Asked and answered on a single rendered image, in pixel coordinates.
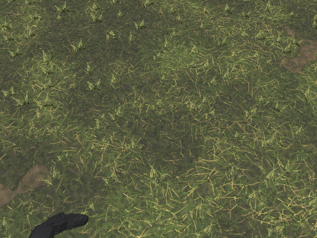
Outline robot left hand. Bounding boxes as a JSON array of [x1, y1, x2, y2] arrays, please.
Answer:
[[29, 212, 89, 238]]

